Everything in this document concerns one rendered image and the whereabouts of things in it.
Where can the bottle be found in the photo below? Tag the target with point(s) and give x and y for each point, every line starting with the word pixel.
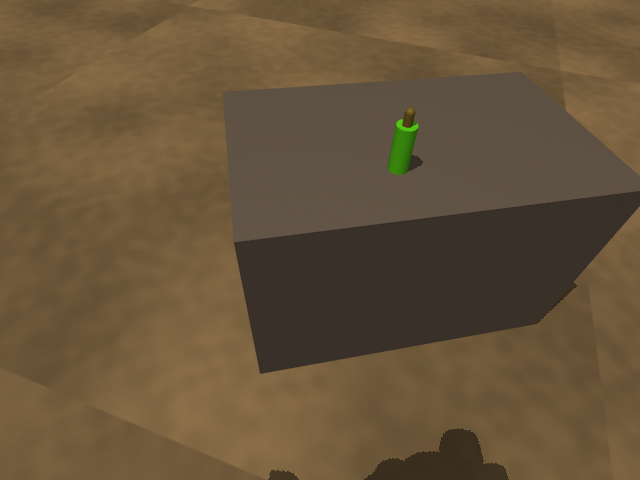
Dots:
pixel 403 143

